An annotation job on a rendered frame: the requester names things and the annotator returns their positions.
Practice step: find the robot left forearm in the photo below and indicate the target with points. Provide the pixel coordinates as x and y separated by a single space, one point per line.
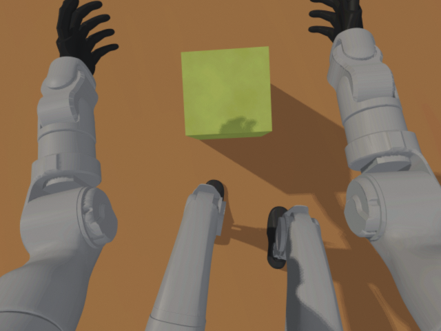
66 131

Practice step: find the right robot upper arm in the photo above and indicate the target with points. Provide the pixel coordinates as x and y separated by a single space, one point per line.
400 214

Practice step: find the right robot thigh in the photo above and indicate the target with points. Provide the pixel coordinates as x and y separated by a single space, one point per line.
311 298

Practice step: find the robot right forearm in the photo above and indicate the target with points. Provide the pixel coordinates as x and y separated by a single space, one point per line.
370 108

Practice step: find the carton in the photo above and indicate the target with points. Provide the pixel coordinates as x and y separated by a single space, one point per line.
227 93

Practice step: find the left robot upper arm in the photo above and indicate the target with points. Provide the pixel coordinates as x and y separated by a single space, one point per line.
64 234

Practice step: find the robot right shin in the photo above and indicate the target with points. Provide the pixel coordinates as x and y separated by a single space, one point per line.
299 209

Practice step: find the right robot hand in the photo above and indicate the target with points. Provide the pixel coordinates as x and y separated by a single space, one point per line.
347 15

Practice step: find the left robot hand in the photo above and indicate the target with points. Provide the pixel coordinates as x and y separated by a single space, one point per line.
72 41

